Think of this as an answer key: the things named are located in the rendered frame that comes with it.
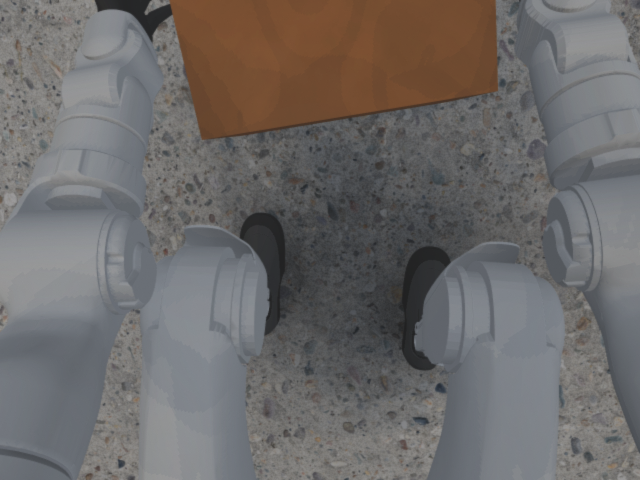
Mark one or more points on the right robot forearm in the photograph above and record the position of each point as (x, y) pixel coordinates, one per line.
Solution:
(586, 85)

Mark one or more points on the robot left hand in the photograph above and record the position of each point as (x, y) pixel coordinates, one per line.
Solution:
(137, 8)

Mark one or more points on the robot left shin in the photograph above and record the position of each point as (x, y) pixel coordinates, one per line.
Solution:
(196, 235)

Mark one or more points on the left robot forearm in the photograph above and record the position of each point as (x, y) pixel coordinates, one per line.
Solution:
(101, 133)

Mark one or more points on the left robot upper arm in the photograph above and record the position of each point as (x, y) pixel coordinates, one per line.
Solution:
(67, 280)

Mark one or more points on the carton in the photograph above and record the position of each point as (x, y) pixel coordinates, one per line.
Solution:
(255, 66)

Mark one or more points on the robot left thigh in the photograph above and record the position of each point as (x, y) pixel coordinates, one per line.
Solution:
(192, 423)

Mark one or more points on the right robot upper arm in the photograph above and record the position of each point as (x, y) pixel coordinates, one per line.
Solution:
(592, 242)

